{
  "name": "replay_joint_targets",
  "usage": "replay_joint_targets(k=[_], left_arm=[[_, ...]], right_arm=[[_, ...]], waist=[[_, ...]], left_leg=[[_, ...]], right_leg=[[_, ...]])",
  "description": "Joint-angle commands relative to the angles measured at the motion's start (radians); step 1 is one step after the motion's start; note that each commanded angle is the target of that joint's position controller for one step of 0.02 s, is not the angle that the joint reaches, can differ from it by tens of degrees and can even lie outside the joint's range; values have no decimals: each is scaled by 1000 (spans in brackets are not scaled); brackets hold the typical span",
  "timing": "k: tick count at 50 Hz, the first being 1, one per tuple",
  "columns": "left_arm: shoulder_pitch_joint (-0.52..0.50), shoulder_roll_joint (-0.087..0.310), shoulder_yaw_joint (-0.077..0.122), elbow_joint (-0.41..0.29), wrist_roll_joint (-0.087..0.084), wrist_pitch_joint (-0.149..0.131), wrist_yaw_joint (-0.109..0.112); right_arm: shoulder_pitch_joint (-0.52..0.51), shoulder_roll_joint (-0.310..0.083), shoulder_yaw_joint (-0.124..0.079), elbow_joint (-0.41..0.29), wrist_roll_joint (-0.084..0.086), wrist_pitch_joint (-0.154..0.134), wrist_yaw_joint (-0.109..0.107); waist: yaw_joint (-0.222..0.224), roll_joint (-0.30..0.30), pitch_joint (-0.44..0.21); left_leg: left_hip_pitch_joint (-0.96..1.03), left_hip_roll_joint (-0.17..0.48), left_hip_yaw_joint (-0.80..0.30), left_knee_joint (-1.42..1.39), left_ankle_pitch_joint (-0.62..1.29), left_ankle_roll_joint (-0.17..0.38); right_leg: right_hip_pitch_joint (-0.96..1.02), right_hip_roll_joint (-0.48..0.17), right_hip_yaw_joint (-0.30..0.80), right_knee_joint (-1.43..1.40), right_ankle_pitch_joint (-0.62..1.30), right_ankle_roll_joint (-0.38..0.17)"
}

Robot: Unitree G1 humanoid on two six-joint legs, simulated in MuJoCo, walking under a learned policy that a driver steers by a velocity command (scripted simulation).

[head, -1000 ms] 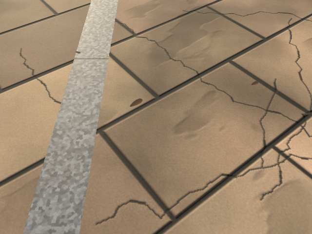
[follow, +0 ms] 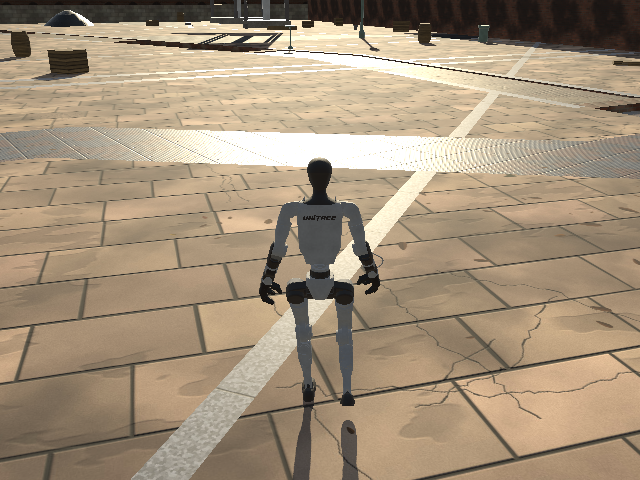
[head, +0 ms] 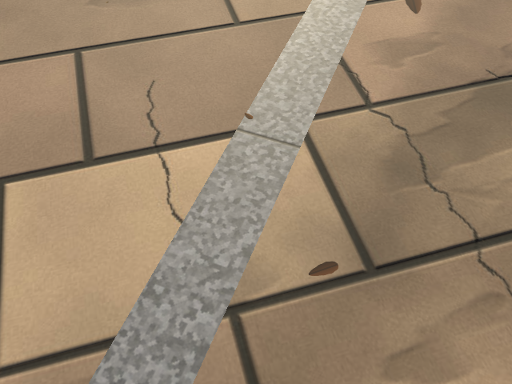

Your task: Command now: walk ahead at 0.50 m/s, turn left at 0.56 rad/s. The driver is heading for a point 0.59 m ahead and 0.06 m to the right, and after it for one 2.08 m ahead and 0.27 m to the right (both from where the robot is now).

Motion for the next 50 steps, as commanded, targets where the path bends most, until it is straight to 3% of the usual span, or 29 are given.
replay_joint_targets(k=[1, 4, 7, 9, 12, 15, 18, 19, 20, 21, 22, 23, 24, 25, 26, 27, 30, 32, 35, 40, 43, 44, 45, 46, 47, 48, 49, 50], left_arm=[[-34, 121, 33, -115, 21, -26, 4], [-33, 99, 35, -132, 37, 6, 7], [-161, 71, 24, -180, 44, 14, 12], [-206, 49, 14, -186, 37, 11, 3], [-275, 52, 7, -201, 21, 3, -15], [-337, 80, 9, -236, 16, -5, -30], [-298, 98, 13, -244, 11, -10, -48], [-232, 114, 22, -229, 12, -9, -49], [-108, 139, 38, -193, 15, -8, -48], [53, 183, 53, -160, 23, -4, -45], [159, 275, 77, -155, 33, 2, -43], [183, 222, 66, -133, 7, 9, -49], [127, 163, 49, -150, 0, 17, -43], [68, 142, 42, -174, 12, 25, -38], [28, 129, 36, -185, 17, 31, -38], [8, 118, 29, -198, 23, 31, -36], [6, 134, 35, -206, 18, 31, -28], [34, 162, 45, -199, 12, 32, -16], [87, 170, 49, -182, 1, 44, -1], [167, 163, 49, -159, -7, 67, 10], [150, 169, 55, -166, -4, 80, 17], [129, 159, 52, -171, -1, 83, 17], [117, 127, 42, -180, 4, 80, 14], [105, 77, 22, -201, 21, 73, 10], [260, 20, 2, -206, -3, 62, 9], [270, 99, 11, -184, -14, 57, 11], [162, 154, 26, -192, -11, 57, 9], [87, 147, 25, -208, 1, 57, 8]], right_arm=[[51, -88, -16, -61, -5, -18, -8], [57, -120, -23, -69, -2, -22, -22], [118, -153, -32, -62, 4, -18, -41], [144, -137, -26, -54, 6, -13, -47], [200, -127, -17, -25, 2, -18, -43], [239, -142, -17, -2, -4, -18, -42], [225, -163, -22, 7, -8, -8, -50], [199, -171, -23, 1, -9, -5, -51], [174, -167, -19, -6, -11, -1, -52], [156, -149, -7, -26, -20, -3, -55], [253, -84, 13, -48, -23, -22, -50], [256, -85, 23, -49, -21, -45, -40], [170, -144, 12, -68, 4, -61, -28], [92, -145, 15, -85, 7, -71, -25], [59, -136, 13, -93, -11, -75, -27], [63, -135, 6, -98, -29, -71, -31], [87, -105, 8, -108, -35, -51, -42], [22, -89, 13, -130, -35, -42, -50], [-89, -61, 24, -154, -32, -46, -47], [-220, -77, 20, -191, -12, -66, -25], [-198, -110, 5, -191, -6, -81, -18], [-129, -123, -3, -172, -6, -86, -20], [-32, -148, -16, -151, -18, -90, -26], [124, -199, -29, -136, -34, -90, -35], [232, -271, -51, -87, -40, -75, -31], [241, -190, -36, -83, -10, -69, -25], [196, -132, -19, -88, -5, -65, -25], [146, -117, -9, -95, -14, -59, -24]], waist=[[12, 9, -133], [37, 3, -100], [-4, 32, -68], [-33, 71, -74], [-84, 101, -58], [-105, 97, -32], [-70, 109, -37], [-31, 116, -79], [34, 98, -157], [103, 46, -272], [83, -185, -387], [84, -275, -403], [92, -177, -255], [82, -67, -162], [52, 7, -95], [22, 19, -80], [-12, -49, -92], [3, -50, -79], [43, -66, -75], [85, -86, -66], [53, -118, -68], [15, -127, -91], [-30, -119, -161], [-99, -38, -293], [-51, 278, -406], [-66, 255, -349], [-85, 144, -204], [-71, 63, -129]], left_leg=[[345, 287, -438, -313, 192, 209], [197, 239, -355, -350, 275, 205], [155, 193, -297, -346, 284, 168], [170, 166, -249, -336, 227, 131], [220, 204, -257, -332, 145, 113], [385, 279, -300, -284, 198, 107], [491, 315, -279, -215, 406, 74], [488, 297, -244, -151, 587, 59], [462, 252, -191, -15, 742, 38], [325, 209, -147, 211, 653, 7], [-56, 54, -68, 600, 211, -81], [-282, 4, -150, 733, -367, -94], [-389, 70, -191, 789, -320, -83], [-386, 111, -169, 748, -241, -75], [-355, 140, -152, 658, -190, -79], [-298, 164, -148, 590, -154, -87], [-225, 170, -120, 462, -124, -129], [-232, 156, -105, 340, -26, -154], [-168, 119, -104, 129, 162, -165], [-110, 69, -121, -52, 202, -154], [-32, 59, -132, -120, 100, -125], [54, 61, -112, -158, 111, -102], [222, 101, -122, -166, 132, -63], [476, 258, -267, -131, 117, 11], [796, 460, -681, -169, -28, 186], [772, 497, -820, -231, -223, 193], [648, 449, -691, -252, -232, 151], [529, 404, -571, -270, -145, 124]], right_leg=[[-333, -81, 90, -40, 80, -7], [-266, -85, 63, -185, 127, 42], [-279, -48, 40, -414, 308, 70], [-240, -24, 28, -577, 449, 63], [-214, -15, 14, -681, 567, 39], [-317, -15, 18, -723, 462, -13], [-304, 7, 0, -751, 326, -69], [-200, 41, -30, -762, 307, -91], [-21, 75, -52, -788, 353, -120], [241, -16, 74, -767, 415, -179], [603, -230, 499, -809, 342, -341], [708, -300, 784, -952, 183, -388], [617, -275, 696, -968, 65, -331], [475, -235, 574, -985, 105, -295], [345, -197, 496, -1007, 197, -276], [265, -168, 449, -1030, 292, -268], [161, -120, 357, -1053, 464, -278], [127, -96, 309, -1059, 513, -266], [96, -50, 268, -1040, 479, -219], [175, -70, 362, -966, 393, -194], [232, -91, 445, -894, 398, -177], [233, -80, 434, -848, 447, -161], [201, -39, 393, -742, 516, -133], [79, 13, 313, -489, 409, -99], [-271, 152, 185, -188, -45, -32], [-416, 93, 196, -41, -167, -21], [-458, 60, 197, 6, -82, -16], [-441, 28, 160, -9, -12, -12]])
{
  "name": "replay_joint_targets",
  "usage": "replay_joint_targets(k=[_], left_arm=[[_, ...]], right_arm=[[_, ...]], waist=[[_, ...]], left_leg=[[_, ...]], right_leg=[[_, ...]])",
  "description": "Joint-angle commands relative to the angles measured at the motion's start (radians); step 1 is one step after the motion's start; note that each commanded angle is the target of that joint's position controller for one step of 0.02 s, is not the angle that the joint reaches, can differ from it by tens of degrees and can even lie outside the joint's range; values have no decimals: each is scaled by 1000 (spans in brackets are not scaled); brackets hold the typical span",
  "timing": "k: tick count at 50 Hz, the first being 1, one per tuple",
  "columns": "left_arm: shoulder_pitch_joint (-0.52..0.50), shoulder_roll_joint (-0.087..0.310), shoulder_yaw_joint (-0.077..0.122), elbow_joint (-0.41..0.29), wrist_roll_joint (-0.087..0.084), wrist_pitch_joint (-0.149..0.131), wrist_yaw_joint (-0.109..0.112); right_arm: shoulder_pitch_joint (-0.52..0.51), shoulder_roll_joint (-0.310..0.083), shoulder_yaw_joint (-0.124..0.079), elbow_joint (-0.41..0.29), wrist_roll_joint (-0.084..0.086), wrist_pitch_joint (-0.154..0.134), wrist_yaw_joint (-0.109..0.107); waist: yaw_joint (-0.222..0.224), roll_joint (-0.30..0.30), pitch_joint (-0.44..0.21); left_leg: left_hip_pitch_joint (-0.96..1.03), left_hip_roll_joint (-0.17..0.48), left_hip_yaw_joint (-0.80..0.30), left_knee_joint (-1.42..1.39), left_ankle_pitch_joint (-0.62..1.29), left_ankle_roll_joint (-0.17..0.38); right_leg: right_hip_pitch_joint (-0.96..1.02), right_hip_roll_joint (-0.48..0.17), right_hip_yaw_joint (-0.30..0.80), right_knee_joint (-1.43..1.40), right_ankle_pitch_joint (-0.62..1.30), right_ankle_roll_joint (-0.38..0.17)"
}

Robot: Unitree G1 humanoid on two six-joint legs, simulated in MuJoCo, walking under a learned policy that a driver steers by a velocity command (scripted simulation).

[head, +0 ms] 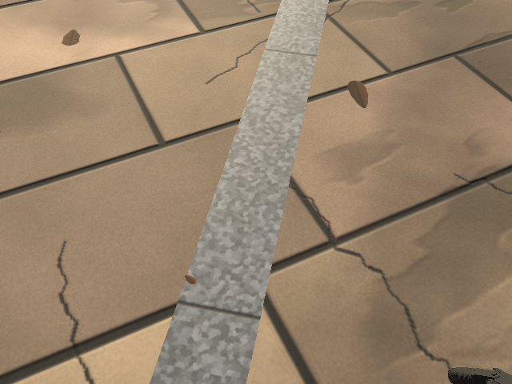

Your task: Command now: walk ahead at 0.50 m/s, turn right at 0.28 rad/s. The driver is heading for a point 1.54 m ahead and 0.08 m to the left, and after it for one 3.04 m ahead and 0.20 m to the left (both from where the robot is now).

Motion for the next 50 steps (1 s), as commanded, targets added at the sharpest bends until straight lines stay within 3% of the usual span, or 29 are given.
replay_joint_targets(k=[1, 2, 4, 7, 9, 11, 15, 16, 18, 19, 20, 21, 22, 24, 25, 26, 28, 32, 34, 35, 36, 37, 38, 39, 43, 48, 49, 50], left_arm=[[-96, 114, 23, -111, 18, -29, -4], [-102, 99, 23, -117, 22, -29, -9], [-86, 66, 15, -118, 15, -27, -17], [-167, 33, -3, -145, 27, -31, -21], [-227, 20, -12, -157, 26, -36, -27], [-285, 25, -13, -169, 20, -40, -32], [-357, 48, -3, -203, 22, -50, -45], [-342, 59, 3, -202, 26, -52, -48], [-208, 99, 24, -158, 43, -51, -41], [-107, 166, 41, -146, 56, -50, -30], [-48, 208, 41, -152, 78, -33, -21], [-8, 154, 29, -128, 52, -19, -29], [-56, 129, 22, -127, 37, -10, -35], [-194, 78, 2, -131, 35, -10, -39], [-239, 69, 0, -131, 44, -13, -41], [-275, 81, 5, -126, 54, -12, -42], [-305, 80, 9, -115, 62, -13, -39], [-295, 78, 6, -78, 50, 1, -25], [-291, 55, -4, -60, 44, 8, -24], [-261, 32, -14, -40, 47, 8, -24], [-229, 28, -16, -29, 55, 7, -25], [-178, 37, -9, -23, 50, 8, -23], [-208, 53, -7, -15, 52, 13, -14], [-217, 55, -4, -15, 47, 17, -7], [-186, 41, -3, 20, 50, 25, 2], [-185, 37, 0, 62, 39, 24, 2], [-167, 32, 0, 79, 37, 27, 3], [-161, 36, 3, 91, 31, 31, 5]], right_arm=[[172, -109, -35, 6, 0, 13, 0], [156, -96, -27, 8, -9, 13, 1], [150, -100, -28, 22, -2, 11, 4], [167, -152, -40, 46, 10, 12, 0], [181, -174, -43, 60, 15, 18, -2], [209, -185, -43, 78, 23, 25, -2], [264, -195, -37, 120, 25, 49, -7], [258, -199, -37, 123, 26, 54, -10], [240, -188, -30, 121, 25, 57, -16], [244, -150, -13, 103, 3, 49, -19], [377, -65, 20, 110, -17, 39, -15], [433, -103, 15, 140, 1, 42, -10], [370, -173, -6, 136, 20, 55, -10], [255, -147, -5, 117, 13, 87, -28], [248, -138, -7, 117, 3, 106, -37], [272, -108, -1, 125, 2, 120, -42], [289, -82, 5, 140, -4, 131, -51], [219, -86, 2, 140, -7, 144, -51], [192, -83, 1, 138, -21, 145, -46], [176, -93, 2, 127, -31, 144, -47], [163, -133, -3, 111, -30, 141, -51], [128, -192, -21, 122, -14, 142, -54], [116, -140, -14, 126, -13, 136, -50], [107, -102, -2, 132, -20, 128, -48], [107, -89, 4, 153, -11, 100, -45], [120, -91, 5, 186, -5, 100, -49], [142, -90, 4, 203, -2, 103, -49], [150, -101, 0, 213, 4, 107, -50]], waist=[[-97, 74, 1], [-70, 85, 13], [-45, 140, 9], [-57, 117, 17], [-76, 109, 18], [-98, 113, 24], [-106, 131, 18], [-89, 135, 0], [-14, 115, -77], [23, 43, -177], [4, -181, -320], [13, -219, -435], [14, -126, -327], [-29, -28, -158], [-59, -39, -120], [-89, -75, -111], [-103, -100, -117], [-80, -96, -111], [-88, -77, -60], [-86, -54, -28], [-62, 3, 3], [-9, 129, 33], [-37, 140, 49], [-32, 149, 54], [-32, 115, 22], [-43, 61, -11], [-46, 58, -31], [-46, 63, -10]], left_leg=[[404, 337, -431, -228, -51, 207], [339, 304, -369, -256, 11, 196], [275, 281, -301, -288, 105, 209], [238, 273, -211, -325, 197, 217], [218, 254, -152, -333, 212, 198], [213, 241, -114, -329, 197, 180], [297, 258, -100, -219, 398, 133], [312, 257, -100, -176, 426, 114], [283, 198, -63, -15, 521, 63], [177, 141, -20, 169, 346, 14], [-115, 41, 23, 520, -237, -63], [-157, 45, -73, 660, -537, -77], [-206, 83, -81, 722, -517, -84], [-211, 136, -52, 634, -421, -94], [-123, 157, -55, 560, -369, -96], [-36, 148, -35, 497, -320, -102], [77, 131, -12, 371, -265, -105], [187, 117, -4, 171, -83, -76], [263, 102, 8, 45, -10, -47], [283, 130, -26, -14, 23, -27], [278, 188, -83, -59, 32, 2], [172, 188, -78, -62, -142, 27], [71, 161, -75, -104, -280, 22], [33, 154, -74, -123, -298, 7], [86, 140, -52, -82, -113, -19], [140, 127, -36, -43, 27, -14], [150, 118, -28, -50, -62, -9], [133, 110, -29, -57, -203, 7]], right_leg=[[-475, -122, -11, 158, 88, 18], [-433, -149, -24, 118, 118, 17], [-382, -169, -61, 34, 125, 28], [-368, -184, -102, -133, 224, 41], [-321, -179, -120, -263, 342, 39], [-270, -158, -137, -366, 435, 39], [-207, -110, -145, -490, 464, 14], [-163, -100, -145, -523, 466, 0], [67, -74, -168, -610, 586, -39], [278, -202, -61, -562, 933, -89], [597, -474, 222, -499, 1268, -264], [606, -521, 349, -543, 1204, -325], [501, -459, 274, -574, 1068, -285], [264, -372, 144, -645, 889, -221], [137, -341, 96, -682, 857, -197], [46, -317, 56, -714, 819, -195], [-35, -288, -1, -741, 767, -198], [-71, -278, 4, -771, 385, -176], [-132, -238, 3, -775, 98, -121], [-158, -212, 3, -769, -1, -74], [-173, -171, -18, -727, -52, -31], [-130, -108, -87, -704, 7, -1], [-42, -94, -119, -658, 78, 18], [-1, -95, -124, -636, 121, 17], [40, -106, -121, -611, 252, 1], [73, -111, -124, -588, 385, 5], [81, -96, -141, -581, 300, 3], [61, -76, -160, -565, 159, -2]])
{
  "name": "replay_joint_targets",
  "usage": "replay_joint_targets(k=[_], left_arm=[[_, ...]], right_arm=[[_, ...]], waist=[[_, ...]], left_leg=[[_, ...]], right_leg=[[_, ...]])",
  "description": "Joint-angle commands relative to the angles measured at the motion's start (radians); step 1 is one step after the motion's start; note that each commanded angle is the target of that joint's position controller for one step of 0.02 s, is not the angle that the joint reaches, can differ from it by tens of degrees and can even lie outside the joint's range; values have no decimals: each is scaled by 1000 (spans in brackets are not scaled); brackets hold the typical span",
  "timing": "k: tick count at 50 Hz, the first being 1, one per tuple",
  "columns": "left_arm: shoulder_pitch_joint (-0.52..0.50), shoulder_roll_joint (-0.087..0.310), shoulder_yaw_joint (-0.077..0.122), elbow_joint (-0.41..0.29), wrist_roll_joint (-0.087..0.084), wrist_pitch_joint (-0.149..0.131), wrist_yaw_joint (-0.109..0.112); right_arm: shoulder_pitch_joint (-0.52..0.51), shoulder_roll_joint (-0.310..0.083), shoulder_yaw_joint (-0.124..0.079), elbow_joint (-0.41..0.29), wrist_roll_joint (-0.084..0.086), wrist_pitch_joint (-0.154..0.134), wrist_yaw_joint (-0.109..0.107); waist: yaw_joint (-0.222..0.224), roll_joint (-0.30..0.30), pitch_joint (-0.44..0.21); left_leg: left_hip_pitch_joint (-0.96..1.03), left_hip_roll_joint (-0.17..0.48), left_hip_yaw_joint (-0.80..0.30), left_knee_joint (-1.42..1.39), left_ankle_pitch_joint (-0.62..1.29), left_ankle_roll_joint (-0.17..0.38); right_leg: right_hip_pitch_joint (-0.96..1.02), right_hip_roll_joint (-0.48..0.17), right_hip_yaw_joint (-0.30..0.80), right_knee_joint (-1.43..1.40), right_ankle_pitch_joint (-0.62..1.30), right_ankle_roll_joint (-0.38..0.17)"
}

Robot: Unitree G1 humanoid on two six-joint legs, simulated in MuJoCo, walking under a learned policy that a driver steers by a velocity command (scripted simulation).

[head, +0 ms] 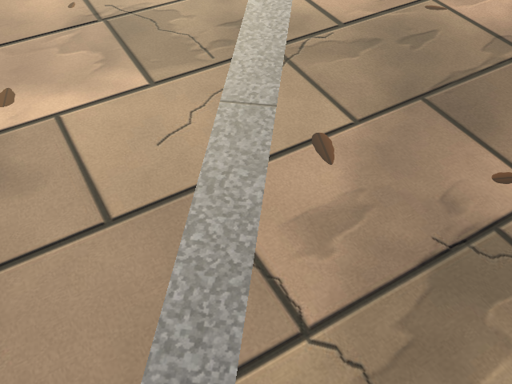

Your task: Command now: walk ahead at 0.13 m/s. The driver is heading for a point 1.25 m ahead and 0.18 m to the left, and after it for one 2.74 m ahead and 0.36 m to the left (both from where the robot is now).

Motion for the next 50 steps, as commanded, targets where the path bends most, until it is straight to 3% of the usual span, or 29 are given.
replay_joint_targets(k=[1, 3, 5, 6, 8, 9, 10, 11, 12, 13, 14, 15, 16, 18, 22, 27, 29, 30, 31, 32, 33, 34, 35, 36, 38, 40, 42, 45, 50], left_arm=[[6, 102, 29, -22, -14, -4, 7], [-5, 95, 30, -24, -23, -20, 7], [-21, 67, 26, -29, -29, -55, -2], [-23, 62, 26, -30, -32, -71, -8], [21, 71, 32, -9, -35, -91, -19], [102, 86, 39, 26, -38, -94, -21], [188, 139, 56, 63, -38, -97, -20], [306, 234, 86, 99, -43, -95, -21], [358, 212, 75, 101, -23, -100, -29], [310, 164, 56, 90, -10, -104, -29], [268, 139, 48, 73, -10, -106, -30], [245, 130, 40, 65, -13, -102, -30], [236, 111, 31, 66, -17, -97, -30], [238, 94, 22, 73, -16, -80, -23], [235, 156, 29, 72, -13, -72, 3], [257, 168, 43, 107, -35, -78, 4], [232, 185, 51, 104, -29, -70, 3], [220, 182, 51, 101, -25, -62, 3], [213, 165, 44, 91, -16, -55, 4], [293, 80, 19, 70, -5, -60, -2], [348, 0, -6, 80, -17, -82, -8], [244, 111, 23, 60, -47, -101, -13], [156, 154, 34, 27, -61, -112, -12], [114, 156, 39, 21, -47, -114, -3], [154, 113, 44, 33, -30, -93, 3], [163, 85, 44, 36, -31, -72, 6], [83, 99, 49, 5, -23, -64, 9], [-31, 104, 54, -30, -12, -69, 5], [-202, 73, 36, -78, -21, -83, -17]], right_arm=[[43, -150, -38, -14, 13, -1, -5], [63, -158, -42, -13, 24, -12, -4], [107, -187, -53, 3, 31, -36, 0], [108, -200, -58, 8, 32, -44, 3], [59, -187, -58, -3, 35, -53, 9], [-8, -170, -54, -24, 36, -53, 12], [-72, -128, -43, -57, 38, -60, 15], [-101, -92, -35, -86, 28, -78, 14], [-111, -120, -42, -95, 28, -94, 13], [-85, -136, -49, -85, 43, -100, 21], [-71, -124, -46, -74, 51, -102, 30], [-75, -111, -45, -72, 46, -101, 36], [-97, -108, -47, -74, 37, -101, 40], [-128, -85, -44, -84, 31, -93, 53], [-268, -35, -20, -136, 26, -84, 62], [-321, -107, -31, -169, 36, -77, 68], [-247, -147, -51, -154, 31, -80, 68], [-130, -174, -70, -120, 30, -77, 63], [43, -211, -91, -67, 33, -72, 56], [184, -294, -110, -41, 10, -70, 49], [224, -287, -100, -26, 14, -70, 59], [152, -211, -77, -30, 24, -77, 62], [49, -181, -66, -49, 26, -83, 63], [-25, -160, -58, -61, 14, -87, 66], [-81, -120, -48, -61, -5, -98, 73], [-62, -119, -47, -42, -1, -101, 70], [-21, -153, -52, -23, 0, -103, 57], [48, -170, -54, 0, 3, -96, 37], [145, -183, -52, 37, 16, -85, 23]], waist=[[-12, 40, -5], [-23, 59, 82], [-29, 132, 106], [-22, 167, 107], [19, 158, 89], [66, 129, 68], [93, 1, 62], [121, -232, 25], [143, -259, 8], [93, -146, 18], [70, -94, 16], [57, -50, 32], [54, -55, 47], [48, -83, 52], [66, -80, 80], [39, -101, 109], [-16, -109, 41], [-78, -108, -33], [-153, -91, -135], [-144, 92, -282], [-120, 281, -402], [-119, 200, -253], [-89, 144, -114], [-56, 61, -56], [13, 88, -39], [31, 85, -24], [22, 69, 20], [-8, 43, 38], [-66, 43, 59]], left_leg=[[-47, 29, -53, -130, -206, 76], [-73, 81, -140, -185, -392, 127], [-16, 188, -300, -259, -425, 189], [9, 242, -377, -288, -393, 219], [-23, 242, -358, -256, -228, 212], [-84, 190, -269, -196, -127, 173], [-194, 74, -107, -27, -24, 104], [-381, -54, 60, 281, 16, 26], [-568, -68, -8, 501, -229, 21], [-637, -12, -60, 625, -233, 49], [-668, 24, -61, 659, -160, 73], [-686, 56, -47, 645, -83, 85], [-652, 83, -35, 591, -28, 87], [-585, 86, 7, 465, 57, 60], [-401, 27, 67, 128, 251, 21], [-312, 19, 32, -14, 316, 67], [-190, -14, 53, -18, 266, 101], [-38, -44, 75, -14, 243, 124], [198, -28, 54, -3, 226, 153], [567, 216, -298, -22, 79, 264], [664, 365, -726, -240, -182, 348], [542, 328, -696, -304, -277, 294], [378, 305, -555, -328, -208, 258], [227, 269, -439, -353, -80, 239], [62, 204, -291, -399, 63, 227], [3, 183, -218, -439, 92, 240], [-3, 189, -190, -471, 128, 259], [62, 182, -149, -477, 201, 246], [123, 161, -68, -472, 241, 215]], right_leg=[[-5, 8, -3, -29, -220, -43], [-111, 5, 5, 3, -344, -60], [-185, 10, -22, 105, -244, -65], [-197, 8, -30, 140, -178, -74], [-88, -8, -11, 66, -132, -104], [35, -18, 12, -8, -109, -120], [162, -83, 149, -107, -131, -154], [372, -233, 439, -233, -59, -234], [491, -360, 652, -289, 91, -303], [503, -372, 601, -254, 149, -292], [498, -349, 515, -253, 181, -267], [472, -333, 439, -277, 217, -249], [429, -302, 352, -285, 328, -217], [368, -251, 254, -337, 322, -196], [207, -192, 122, -399, 288, -175], [267, -264, 109, -407, 306, -156], [319, -266, 79, -287, 580, -130], [305, -237, 50, -142, 728, -111], [200, -190, 19, 73, 712, -81], [-143, -79, -21, 455, 357, -30], [-336, 51, 85, 701, -324, -12], [-439, -9, 144, 809, -301, -36], [-471, -62, 108, 799, -199, -57], [-419, -109, 92, 752, -104, -63], [-292, -164, 101, 671, -19, -59], [-275, -172, 85, 619, -2, -47], [-354, -184, 81, 527, 74, -22], [-446, -178, 75, 357, 236, 1], [-403, -129, 25, 110, 391, 5]])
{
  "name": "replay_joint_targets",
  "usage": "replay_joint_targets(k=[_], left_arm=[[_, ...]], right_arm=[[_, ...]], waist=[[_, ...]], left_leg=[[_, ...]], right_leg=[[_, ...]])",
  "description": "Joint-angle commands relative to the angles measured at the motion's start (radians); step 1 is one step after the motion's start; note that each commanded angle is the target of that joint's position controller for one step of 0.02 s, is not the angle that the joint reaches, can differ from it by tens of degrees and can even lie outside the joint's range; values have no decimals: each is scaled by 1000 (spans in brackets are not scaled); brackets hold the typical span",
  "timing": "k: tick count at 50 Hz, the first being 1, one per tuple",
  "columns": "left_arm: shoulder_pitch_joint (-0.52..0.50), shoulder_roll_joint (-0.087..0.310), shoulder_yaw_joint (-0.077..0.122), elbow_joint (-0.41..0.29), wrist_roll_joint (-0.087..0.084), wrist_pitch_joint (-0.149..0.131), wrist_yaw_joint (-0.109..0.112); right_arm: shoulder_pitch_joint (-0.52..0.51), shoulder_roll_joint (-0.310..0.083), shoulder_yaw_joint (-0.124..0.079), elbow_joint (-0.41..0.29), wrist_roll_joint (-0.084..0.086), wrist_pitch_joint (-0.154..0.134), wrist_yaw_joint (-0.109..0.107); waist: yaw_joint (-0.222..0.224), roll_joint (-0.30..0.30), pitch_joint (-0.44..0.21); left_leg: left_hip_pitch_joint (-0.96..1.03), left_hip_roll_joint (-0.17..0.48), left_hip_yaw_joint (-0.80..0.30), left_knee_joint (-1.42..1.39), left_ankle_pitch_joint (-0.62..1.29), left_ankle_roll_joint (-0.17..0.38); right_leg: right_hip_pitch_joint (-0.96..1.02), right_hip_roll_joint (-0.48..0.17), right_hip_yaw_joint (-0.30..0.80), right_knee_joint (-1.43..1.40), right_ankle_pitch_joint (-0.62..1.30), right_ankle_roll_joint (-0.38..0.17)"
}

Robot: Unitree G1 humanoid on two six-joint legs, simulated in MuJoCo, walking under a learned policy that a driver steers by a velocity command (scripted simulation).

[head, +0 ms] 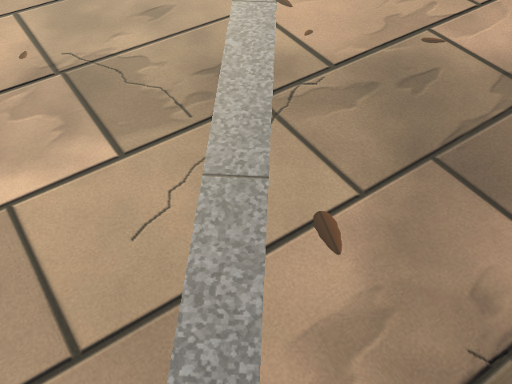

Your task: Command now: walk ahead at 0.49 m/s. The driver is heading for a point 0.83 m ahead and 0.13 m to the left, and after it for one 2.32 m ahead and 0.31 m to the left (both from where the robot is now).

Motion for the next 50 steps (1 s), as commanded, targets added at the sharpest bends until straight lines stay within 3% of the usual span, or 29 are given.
replay_joint_targets(k=[1, 4, 6, 8, 9, 10, 11, 12, 13, 14, 15, 17, 19, 25, 30, 32, 34, 35, 36, 37, 38, 39, 40, 41, 42, 45, 50], left_arm=[[-120, 30, -6, -78, -6, -16, -15], [-196, 33, -14, -115, -11, -24, -35], [-196, 49, -13, -128, -10, -31, -46], [-75, 96, 8, -101, 4, -39, -46], [76, 143, 29, -56, 13, -45, -41], [246, 221, 45, -22, 39, -48, -30], [280, 268, 50, -4, 30, -34, -30], [297, 179, 32, -20, 20, -21, -28], [191, 146, 17, -43, 16, -17, -18], [105, 122, 8, -51, 17, -16, -11], [60, 91, -1, -51, 19, -17, -9], [4, 79, -3, -44, 39, -19, -11], [-24, 98, 3, -40, 41, -18, -5], [-43, 146, 19, -29, 26, 18, 34], [-12, 185, 33, -18, 6, 56, 36], [-16, 198, 40, -21, -6, 69, 35], [6, 184, 41, -9, -20, 78, 35], [60, 150, 35, 6, -4, 78, 27], [15, 84, 16, -45, 42, 68, 13], [-65, 86, 16, -86, 31, 52, 6], [-115, 128, 27, -93, -1, 39, -5], [-122, 142, 33, -92, -17, 28, -10], [-124, 155, 39, -78, -11, 21, -8], [-126, 162, 43, -76, -1, 14, -5], [-124, 153, 43, -72, 3, 6, -6], [-138, 121, 37, -67, 5, -15, -10], [-184, 94, 17, -77, -2, -22, -23]], right_arm=[[20, -161, -29, -32, 9, -6, -11], [70, -167, -33, -6, 11, 13, -13], [62, -174, -38, -1, 11, 25, -16], [37, -187, -42, -7, 8, 38, -20], [27, -170, -33, -14, 7, 42, -19], [22, -134, -16, -52, -10, 37, -19], [212, 10, 27, -21, -10, 23, -7], [168, -121, -8, 2, 18, 14, -9], [36, -174, -28, -52, 45, 13, -15], [-17, -159, -29, -66, 44, 22, -27], [-34, -151, -38, -64, 28, 39, -35], [26, -92, -40, -63, 23, 82, -40], [18, -75, -44, -90, 20, 108, -45], [-125, -92, -56, -183, 10, 126, -27], [-219, -111, -66, -250, 12, 137, 1], [-222, -113, -70, -268, 14, 140, 13], [-175, -127, -80, -262, 10, 137, 14], [-110, -193, -105, -246, 11, 135, -1], [-50, -312, -132, -243, 16, 136, -24], [1, -300, -122, -248, -1, 111, -13], [-6, -259, -111, -253, 1, 84, -3], [-49, -230, -104, -258, 15, 66, -5], [-88, -205, -95, -270, 24, 59, -10], [-119, -187, -86, -277, 27, 57, -17], [-121, -180, -81, -283, 18, 54, -24], [-92, -199, -86, -280, 10, 35, -34], [-58, -213, -91, -267, 15, 32, -32]], waist=[[-5, 71, 87], [-24, 70, 105], [-2, 86, 101], [69, 126, 11], [142, 116, -88], [188, 22, -257], [118, -244, -443], [173, -112, -494], [157, -103, -326], [122, -50, -226], [97, -26, -145], [32, -72, -103], [14, -74, -68], [44, -63, -59], [74, -60, -41], [63, -70, -43], [33, -43, -60], [28, 74, -101], [48, 356, -115], [-6, 304, -184], [-15, 193, -156], [9, 158, -113], [22, 127, -74], [39, 135, -46], [47, 139, -35], [42, 118, -29], [10, 158, -3]], left_leg=[[-55, 273, -130, -97, 126, 131], [59, 314, -131, -43, 174, 130], [107, 332, -131, 23, 307, 112], [113, 302, -121, 189, 663, 75], [62, 242, -96, 363, 731, 37], [-165, 170, -68, 647, 429, -8], [-537, -3, -61, 1025, -456, -77], [-556, 24, -217, 1130, -498, -77], [-624, 75, -185, 1131, -444, -73], [-619, 123, -145, 1083, -370, -82], [-575, 147, -134, 1040, -321, -89], [-438, 163, -112, 1000, -255, -96], [-439, 163, -92, 940, -216, -105], [-442, 187, -61, 689, -26, -97], [-442, 163, -12, 555, -110, -75], [-412, 148, 10, 468, -127, -53], [-279, 108, 28, 282, 34, -9], [-127, 145, -72, 213, 236, 42], [83, 362, -399, 225, 515, 176], [129, 447, -622, 157, 213, 323], [136, 412, -588, 102, 12, 296], [108, 375, -539, 79, -156, 240], [62, 354, -509, 53, -242, 205], [17, 335, -489, 24, -262, 189], [-10, 316, -474, 1, -247, 182], [-27, 275, -403, 0, -87, 169], [-103, 254, -363, 7, -86, 156]], right_leg=[[18, 27, -31, -110, 67, 4], [-12, 42, -34, -179, -4, -11], [25, 61, -39, -222, -78, -34], [242, 126, -79, -255, -102, -67], [461, 131, -84, -286, 29, -99], [810, -57, 87, -193, 375, -162], [1190, -350, 447, -185, 580, -355], [1115, -313, 469, -235, 474, -329], [975, -269, 300, -267, 462, -277], [826, -223, 208, -313, 412, -245], [680, -191, 136, -356, 385, -224], [493, -158, 31, -426, 321, -218], [427, -159, -29, -474, 271, -239], [469, -168, -124, -528, 11, -229], [587, -210, -135, -460, -17, -205], [627, -221, -137, -399, 15, -176], [606, -178, -182, -270, 3, -99], [513, -105, -241, -109, -143, -30], [178, 43, -306, 201, -629, 55], [-9, 132, -109, 395, -795, 62], [-81, 104, -23, 446, -716, 37], [-112, 79, -2, 416, -612, 12], [-107, 59, 5, 373, -537, 2], [-80, 51, 13, 309, -463, 1], [-45, 58, 11, 265, -402, 2], [20, 90, 5, 82, -280, 20], [132, 113, -2, -129, -174, 44]])
Velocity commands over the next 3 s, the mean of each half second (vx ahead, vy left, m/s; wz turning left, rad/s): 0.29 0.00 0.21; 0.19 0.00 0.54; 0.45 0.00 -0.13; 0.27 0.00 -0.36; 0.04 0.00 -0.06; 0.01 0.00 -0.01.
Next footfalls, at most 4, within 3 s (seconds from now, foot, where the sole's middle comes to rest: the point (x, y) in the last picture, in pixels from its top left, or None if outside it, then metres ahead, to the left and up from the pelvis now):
0.18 right None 0.31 -0.16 -0.79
0.70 left None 0.29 0.09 -0.79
1.20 right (266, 363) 0.57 -0.04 -0.79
1.66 left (159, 294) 0.79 0.25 -0.79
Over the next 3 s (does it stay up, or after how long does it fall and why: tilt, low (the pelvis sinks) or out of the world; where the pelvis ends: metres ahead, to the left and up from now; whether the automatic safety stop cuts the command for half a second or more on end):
stays up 0.79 0.11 -0.01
